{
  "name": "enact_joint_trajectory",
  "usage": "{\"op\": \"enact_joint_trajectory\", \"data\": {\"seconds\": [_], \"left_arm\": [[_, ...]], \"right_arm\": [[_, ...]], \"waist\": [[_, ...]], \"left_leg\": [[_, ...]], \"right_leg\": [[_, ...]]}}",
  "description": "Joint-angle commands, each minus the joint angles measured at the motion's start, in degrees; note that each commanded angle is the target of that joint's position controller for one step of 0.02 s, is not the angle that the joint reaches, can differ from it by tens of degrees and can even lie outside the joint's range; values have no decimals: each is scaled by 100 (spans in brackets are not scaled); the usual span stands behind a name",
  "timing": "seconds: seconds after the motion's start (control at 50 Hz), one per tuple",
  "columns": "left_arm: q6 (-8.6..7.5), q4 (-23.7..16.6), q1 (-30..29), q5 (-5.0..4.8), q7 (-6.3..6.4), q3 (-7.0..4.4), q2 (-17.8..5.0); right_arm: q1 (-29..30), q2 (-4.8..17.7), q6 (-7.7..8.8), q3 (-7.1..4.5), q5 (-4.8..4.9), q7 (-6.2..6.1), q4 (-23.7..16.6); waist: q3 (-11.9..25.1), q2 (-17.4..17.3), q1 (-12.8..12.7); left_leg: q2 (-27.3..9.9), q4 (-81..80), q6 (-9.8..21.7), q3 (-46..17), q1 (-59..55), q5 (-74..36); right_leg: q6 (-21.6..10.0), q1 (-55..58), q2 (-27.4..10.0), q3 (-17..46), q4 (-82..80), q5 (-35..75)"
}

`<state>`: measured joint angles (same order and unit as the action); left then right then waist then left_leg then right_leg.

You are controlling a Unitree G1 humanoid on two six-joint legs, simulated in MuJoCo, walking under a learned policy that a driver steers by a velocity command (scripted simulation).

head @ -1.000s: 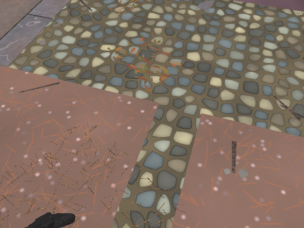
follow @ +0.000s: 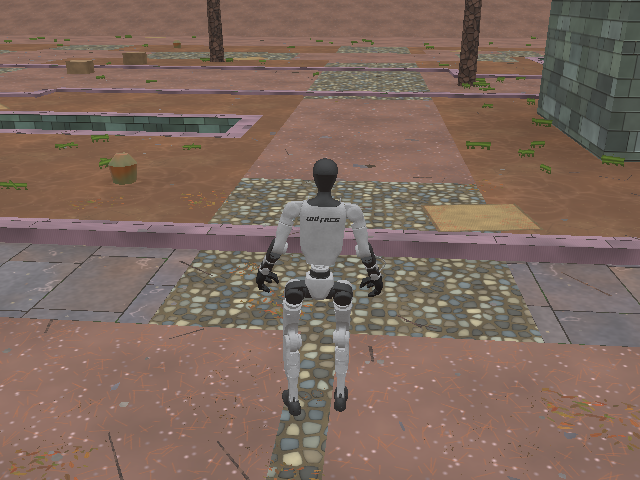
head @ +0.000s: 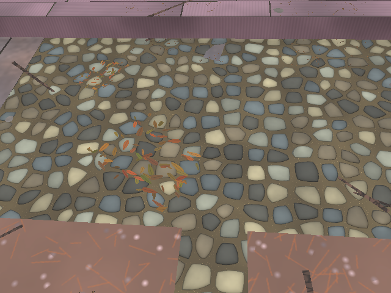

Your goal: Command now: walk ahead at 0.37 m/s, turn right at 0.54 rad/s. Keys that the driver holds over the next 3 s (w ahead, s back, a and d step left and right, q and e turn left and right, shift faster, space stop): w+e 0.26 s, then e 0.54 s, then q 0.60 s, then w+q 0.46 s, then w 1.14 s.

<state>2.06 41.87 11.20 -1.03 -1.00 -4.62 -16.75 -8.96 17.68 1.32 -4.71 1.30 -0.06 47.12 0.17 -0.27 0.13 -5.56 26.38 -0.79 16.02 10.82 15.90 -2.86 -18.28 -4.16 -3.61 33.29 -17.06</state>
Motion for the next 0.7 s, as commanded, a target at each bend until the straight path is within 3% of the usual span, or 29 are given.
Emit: {"op": "enact_joint_trajectory", "data": {"seconds": [0.02, 0.04, 0.06, 0.08, 0.1, 0.12, 0.18, 0.26, 0.3, 0.34, 0.38, 0.4, 0.42, 0.44, 0.46, 0.48, 0.5, 0.52, 0.54, 0.58, 0.64, 0.7], "left_arm": [[-98, 204, 1642, -48, 142, -492, -1479], [-275, 24, 1642, 16, 68, -468, -1670], [-431, -71, 1454, 33, 30, -340, -1234], [-523, -126, 1242, 13, 38, -266, -997], [-537, -183, 1051, -37, 60, -232, -881], [-520, -219, 916, -66, 100, -185, -782], [-515, -296, 942, 3, 236, -190, -874], [-506, -252, 1150, -19, 318, -253, -1008], [-463, -205, 1216, -17, 323, -283, -1042], [-402, -191, 1223, -41, 346, -312, -1053], [-350, -280, 1027, -37, 373, -326, -1022], [-336, -371, 837, -38, 374, -302, -941], [-339, -488, 742, -13, 356, -236, -735], [-334, -682, 800, 147, 353, -93, -330], [-328, -664, 2226, 10, 312, -16, -65], [-268, -395, 2219, -82, 308, -161, -781], [-190, -500, 1461, -94, 319, -247, -1065], [-100, -527, 1151, -63, 370, -265, -1070], [-14, -595, 1004, -13, 403, -287, -1048], [89, -672, 1041, -20, 401, -213, -716], [70, -879, 703, 34, 381, -128, -550], [66, -977, 472, 29, 278, -93, -562]], "right_arm": [[680, 144, 84, -13, -173, 53, -550], [1034, 237, 215, -18, -157, 65, -807], [1138, 526, 347, -78, -16, 141, -823], [1037, 604, 449, -98, 38, 201, -768], [971, 635, 511, -117, -68, 199, -650], [1003, 666, 541, -136, -158, 196, -608], [1175, 398, 519, -67, -142, 222, -589], [1680, 153, 496, 58, -79, 267, -735], [1822, 206, 495, 54, -88, 268, -844], [1638, 383, 505, -10, -109, 256, -853], [1204, 584, 522, -95, -128, 229, -735], [755, 686, 541, -152, -175, 194, -607], [230, 855, 562, -207, -271, 160, -524], [-446, 1222, 538, -249, -381, 103, -502], [-411, 1365, 417, -259, -357, 146, -441], [-34, 872, 328, -154, -226, 138, -599], [268, 460, 259, -43, -175, 95, -702], [548, 354, 190, 15, -198, 71, -684], [719, 312, 142, 27, -220, 49, -654], [836, 491, 145, -29, -310, -3, -544], [768, 673, 166, -100, -246, -69, -440], [888, 803, 54, -128, -205, -111, -453]], "waist": [[202, 1643, -572], [92, 1818, -617], [45, 1230, -592], [-23, 1079, -404], [-4, 691, -301], [-28, 577, -226], [-11, 436, -167], [-227, 618, -346], [-342, 702, -382], [-214, 803, -287], [-13, 925, -90], [224, 895, 146], [716, 719, 384], [1623, -314, 513], [2543, -2108, -191], [2169, -1306, -123], [1322, -865, 37], [922, -516, -37], [601, -550, -105], [343, -770, -229], [461, -653, -127], [587, -575, -106]], "left_leg": [[-9, 2541, 65, -47, 2204, 1192], [715, 3708, -56, -1179, 3924, 2102], [384, 4064, 61, -1752, 4311, 1749], [207, 3901, 176, -1824, 4243, 1161], [100, 3614, 185, -1821, 4060, 728], [62, 3201, 149, -1823, 3825, 360], [275, 2196, -48, -1709, 3217, -530], [570, 748, -171, -1660, 2422, -1580], [695, 399, -145, -1657, 2067, -1800], [731, 181, -52, -1796, 1669, -1894], [740, 99, 91, -1851, 1213, -1695], [760, -138, 204, -1752, 619, -1918], [408, -197, 400, -1903, -390, -2596], [-800, 202, 747, -3010, -2003, -4279], [-2212, -53, 1862, -5208, -3200, -4559], [-1936, -370, 1761, -5048, -2568, -3106], [-1569, -498, 1490, -3980, -1789, -2472], [-1262, -644, 1351, -3418, -1053, -2128], [-1098, -796, 1327, -3062, -415, -1910], [-896, -1172, 1369, -2455, 419, -1771], [-1181, -1286, 1615, -2208, 140, -2300], [-1237, -1336, 1556, -1820, 89, -2077]], "right_leg": [[-1077, 2141, -1009, 2229, -1294, -7], [-1858, 2576, -1614, 4371, -2008, -919], [-1794, 2704, -1630, 4019, -2097, -643], [-1564, 2566, -1466, 3450, -1973, -116], [-1360, 2442, -1288, 3012, -1915, 414], [-1237, 2288, -1155, 2696, -1954, 948], [-1101, 1929, -839, 2109, -2091, 1825], [-900, 1261, -527, 1714, -2134, 1519], [-756, 1043, -486, 1723, -1909, 2081], [-566, 1118, -507, 1885, -1547, 2431], [-405, 1263, -496, 2070, -1040, 2874], [-260, 1236, -286, 2017, -525, 3300], [-34, 940, 75, 1898, 357, 3093], [248, -53, 614, 1551, 2062, 865], [469, -1381, 1125, 1405, 3772, -2738], [569, -1653, 615, 1550, 4324, -2159], [611, -1891, 419, 1206, 4303, -1764], [654, -1763, 211, 1042, 4105, -1452], [676, -1597, 68, 976, 3914, -1271], [663, -1045, 4, 741, 3481, -1002], [643, -1116, -148, 681, 2717, -650], [572, -767, -192, 559, 2001, -102]]}}
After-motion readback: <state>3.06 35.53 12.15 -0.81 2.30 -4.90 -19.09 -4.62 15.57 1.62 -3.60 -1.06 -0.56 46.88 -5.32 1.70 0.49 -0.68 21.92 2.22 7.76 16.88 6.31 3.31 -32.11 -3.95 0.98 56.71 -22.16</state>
